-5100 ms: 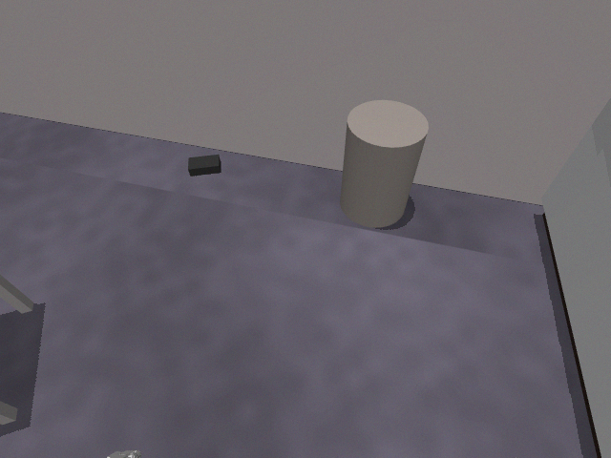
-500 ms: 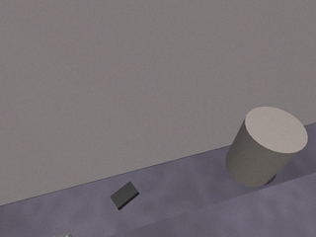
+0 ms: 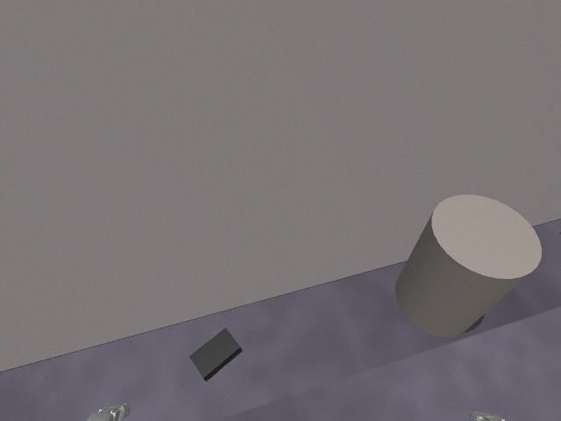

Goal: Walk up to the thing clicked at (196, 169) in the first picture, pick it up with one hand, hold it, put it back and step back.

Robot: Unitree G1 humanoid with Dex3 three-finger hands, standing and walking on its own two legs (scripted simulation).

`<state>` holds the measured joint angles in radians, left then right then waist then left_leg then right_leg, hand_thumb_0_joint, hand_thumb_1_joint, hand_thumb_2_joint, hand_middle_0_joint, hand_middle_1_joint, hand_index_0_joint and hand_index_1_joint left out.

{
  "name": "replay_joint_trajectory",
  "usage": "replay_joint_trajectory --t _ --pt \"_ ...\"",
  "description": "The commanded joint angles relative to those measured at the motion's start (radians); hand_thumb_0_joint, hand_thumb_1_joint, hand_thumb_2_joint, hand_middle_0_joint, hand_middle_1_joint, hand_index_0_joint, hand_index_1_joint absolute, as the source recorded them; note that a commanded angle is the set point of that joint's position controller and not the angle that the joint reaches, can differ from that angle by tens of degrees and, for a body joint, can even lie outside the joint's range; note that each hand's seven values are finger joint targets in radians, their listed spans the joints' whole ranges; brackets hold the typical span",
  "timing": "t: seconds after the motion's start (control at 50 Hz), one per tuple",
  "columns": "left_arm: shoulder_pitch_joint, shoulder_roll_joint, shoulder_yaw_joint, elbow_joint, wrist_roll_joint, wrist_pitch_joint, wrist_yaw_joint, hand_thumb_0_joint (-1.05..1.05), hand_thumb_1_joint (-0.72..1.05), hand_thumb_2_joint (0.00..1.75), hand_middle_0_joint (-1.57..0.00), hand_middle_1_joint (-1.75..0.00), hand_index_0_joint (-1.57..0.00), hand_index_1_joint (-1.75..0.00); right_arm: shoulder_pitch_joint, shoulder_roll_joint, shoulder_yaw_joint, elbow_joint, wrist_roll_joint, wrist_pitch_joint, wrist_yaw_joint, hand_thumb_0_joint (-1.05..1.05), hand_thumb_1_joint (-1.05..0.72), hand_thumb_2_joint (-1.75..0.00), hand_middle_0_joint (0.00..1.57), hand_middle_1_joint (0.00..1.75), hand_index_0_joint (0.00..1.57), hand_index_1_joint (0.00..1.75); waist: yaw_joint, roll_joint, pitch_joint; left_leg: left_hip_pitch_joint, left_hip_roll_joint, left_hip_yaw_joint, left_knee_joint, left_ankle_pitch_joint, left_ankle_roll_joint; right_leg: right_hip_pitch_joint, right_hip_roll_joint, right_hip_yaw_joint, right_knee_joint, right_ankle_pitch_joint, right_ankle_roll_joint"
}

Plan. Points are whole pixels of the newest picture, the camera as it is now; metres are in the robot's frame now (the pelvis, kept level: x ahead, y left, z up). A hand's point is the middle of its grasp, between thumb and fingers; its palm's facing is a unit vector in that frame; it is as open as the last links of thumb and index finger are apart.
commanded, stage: walk up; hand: left
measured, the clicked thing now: (216, 353) +0.42 +0.26 -0.76
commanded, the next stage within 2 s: stand in 0.76 s
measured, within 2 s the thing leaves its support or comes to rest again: neither
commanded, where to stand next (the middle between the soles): +0.05 -0.01 m, yaw +4 degrees
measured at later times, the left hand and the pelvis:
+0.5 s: hand out of the picture +0.09 +0.25 -0.16, palm faces -0.02 -0.94 -0.33, open 7.4 cm; pelvis +0.01 +0.00 +0.00, yaw +0 degrees
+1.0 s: hand out of the picture +0.10 +0.24 -0.15, palm faces -0.01 -0.94 -0.35, open 7.4 cm; pelvis +0.01 -0.01 +0.00, yaw +1 degrees
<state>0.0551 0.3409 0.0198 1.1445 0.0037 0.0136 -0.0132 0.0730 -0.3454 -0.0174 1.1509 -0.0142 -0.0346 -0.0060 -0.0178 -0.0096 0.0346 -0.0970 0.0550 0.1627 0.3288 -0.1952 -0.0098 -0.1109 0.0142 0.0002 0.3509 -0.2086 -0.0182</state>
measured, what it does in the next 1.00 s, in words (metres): stands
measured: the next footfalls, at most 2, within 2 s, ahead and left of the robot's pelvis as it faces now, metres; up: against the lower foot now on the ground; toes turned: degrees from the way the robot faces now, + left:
none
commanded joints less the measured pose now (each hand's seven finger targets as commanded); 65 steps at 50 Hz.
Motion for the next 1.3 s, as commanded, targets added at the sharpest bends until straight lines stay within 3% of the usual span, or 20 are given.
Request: replay_joint_trajectory --t 0.0,0.06,0.26,0.42,0.72,0.74,0.82,1.06,1.28 --pt "-0.05 0.206 0.038 -0.062 0.007 -0.024 0.011 0.0 0.9 0.9 -0.2 -0.3 -0.2 -0.3 -0.038 -0.216 -0.037 -0.066 0.002 -0.02 -0.016 0.0 -0.9 -0.9 0.2 0.3 0.2 0.3 0.003 0.004 -0.087 0.076 0.128 -0.122 -0.048 0.18 0.022 -0.028 -0.13 0.113 -0.051 0.262 -0.008" --pt "-0.046 0.206 0.038 -0.065 0.007 -0.025 0.012 0.0 0.9 0.9 -0.2 -0.3 -0.2 -0.3 -0.042 -0.215 -0.039 -0.073 0.001 -0.02 -0.016 0.0 -0.9 -0.9 0.2 0.3 0.2 0.3 0.004 0.012 -0.089 0.083 0.126 -0.117 -0.048 0.206 0.019 -0.024 -0.129 0.107 -0.049 0.282 -0.009" --pt "-0.037 0.21 0.038 -0.073 0.009 -0.025 0.013 0.0 0.9 0.9 -0.2 -0.3 -0.2 -0.3 -0.049 -0.214 -0.041 -0.082 0.001 -0.015 -0.013 0.0 -0.9 -0.9 0.2 0.3 0.2 0.3 0.006 0.015 -0.073 0.087 0.122 -0.116 -0.058 0.159 0.021 -0.031 -0.125 0.108 -0.06 0.259 -0.006" --pt "-0.024 0.209 0.041 -0.077 0.011 -0.026 0.016 0.0 0.9 0.9 -0.2 -0.3 -0.2 -0.3 -0.033 -0.215 -0.044 -0.082 0.001 -0.011 -0.015 0.0 -0.9 -0.9 0.2 0.3 0.2 0.3 0.002 0.012 -0.094 0.107 0.124 -0.111 -0.04 0.211 0.024 -0.015 -0.125 0.101 -0.056 0.301 -0.012" --pt "-0.012 0.216 0.045 -0.084 0.012 -0.028 0.018 0.0 0.9 0.9 -0.2 -0.3 -0.2 -0.3 -0.033 -0.209 -0.042 -0.088 0.001 -0.006 -0.013 0.0 -0.9 -0.9 0.2 0.3 0.2 0.3 0.005 0.009 -0.064 0.097 0.12 -0.113 -0.049 0.143 0.025 -0.032 -0.119 0.115 -0.067 0.273 -0.016" --pt "-0.03 0.205 0.032 -0.087 0.001 -0.04 0.021 0.0 0.9 0.9 -0.2 -0.3 -0.2 -0.3 -0.048 -0.209 -0.036 -0.075 0.0 0.0 -0.011 0.0 -0.9 -0.9 0.2 0.3 0.2 0.3 0.001 0.054 -0.084 0.114 0.133 -0.118 -0.053 0.228 0.017 -0.011 -0.154 0.116 -0.07 0.364 -0.014" --pt "-0.025 0.217 0.033 -0.08 0.0 -0.049 0.027 0.0 0.9 0.9 -0.2 -0.3 -0.2 -0.3 -0.033 -0.203 -0.031 -0.066 0.003 0.004 -0.009 0.0 -0.9 -0.9 0.2 0.3 0.2 0.3 -0.002 0.019 -0.104 0.136 0.135 -0.12 -0.056 0.271 0.014 0.016 -0.155 0.104 -0.069 0.408 -0.01" --pt "-0.029 0.218 0.023 -0.073 0.001 -0.048 0.028 0.0 0.9 0.9 -0.2 -0.3 -0.2 -0.3 -0.045 -0.205 -0.026 -0.048 0.0 0.006 0.0 0.0 -0.9 -0.9 0.2 0.3 0.2 0.3 0.004 -0.001 -0.045 0.097 0.126 -0.138 -0.096 0.116 0.013 -0.026 -0.147 0.104 -0.122 0.231 -0.005" --pt "-0.02 0.228 0.023 -0.07 0.001 -0.049 0.028 0.0 0.9 0.9 -0.2 -0.3 -0.2 -0.3 -0.033 -0.197 -0.023 -0.045 -0.002 0.005 0.003 0.0 -0.9 -0.9 0.2 0.3 0.2 0.3 0.005 -0.003 -0.037 0.076 0.124 -0.151 -0.104 0.076 0.012 -0.042 -0.144 0.1 -0.126 0.166 -0.004"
